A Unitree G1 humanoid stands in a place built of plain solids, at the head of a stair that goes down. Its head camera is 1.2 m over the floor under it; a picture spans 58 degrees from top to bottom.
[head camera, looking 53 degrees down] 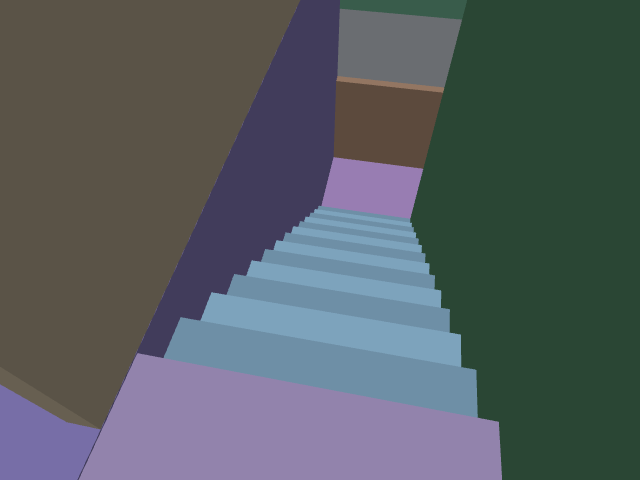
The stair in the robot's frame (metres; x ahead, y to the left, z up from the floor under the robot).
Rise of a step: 0.19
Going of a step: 0.21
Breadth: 1.02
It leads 11 degrees to the right of straight ahead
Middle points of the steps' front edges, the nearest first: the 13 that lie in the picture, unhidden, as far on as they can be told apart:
0.40 0.03 0.00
0.61 -0.01 -0.19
0.82 -0.05 -0.37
1.03 -0.09 -0.56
1.24 -0.13 -0.75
1.45 -0.17 -0.94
1.66 -0.21 -1.13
1.87 -0.25 -1.31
2.08 -0.29 -1.50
2.29 -0.33 -1.69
2.50 -0.37 -1.88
2.71 -0.41 -2.07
2.92 -0.45 -2.25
